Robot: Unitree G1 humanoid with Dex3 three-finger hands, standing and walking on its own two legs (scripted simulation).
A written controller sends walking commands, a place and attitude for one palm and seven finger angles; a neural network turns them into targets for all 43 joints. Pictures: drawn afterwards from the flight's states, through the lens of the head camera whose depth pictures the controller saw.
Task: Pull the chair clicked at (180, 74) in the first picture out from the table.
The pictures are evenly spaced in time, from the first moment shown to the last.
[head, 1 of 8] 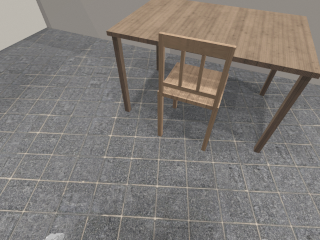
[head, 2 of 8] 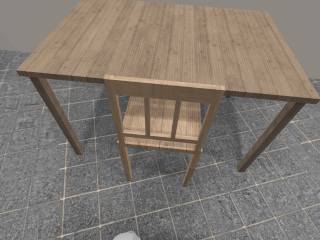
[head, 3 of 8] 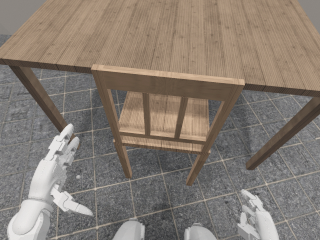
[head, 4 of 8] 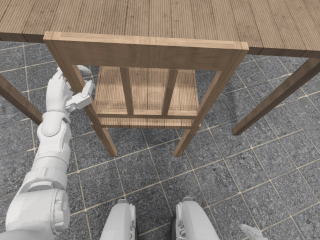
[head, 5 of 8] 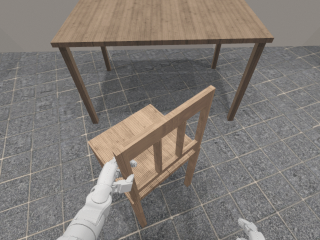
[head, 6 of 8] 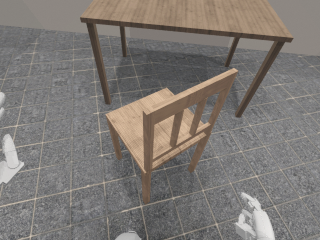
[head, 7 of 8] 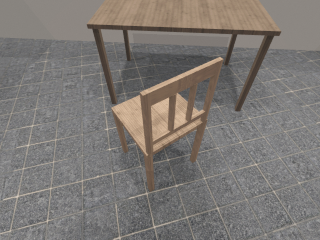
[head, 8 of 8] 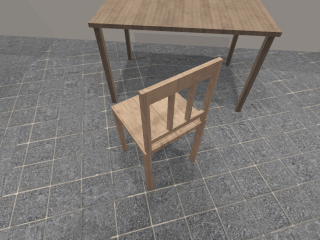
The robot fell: no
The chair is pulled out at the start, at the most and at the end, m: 0.00 0.55 0.55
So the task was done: yes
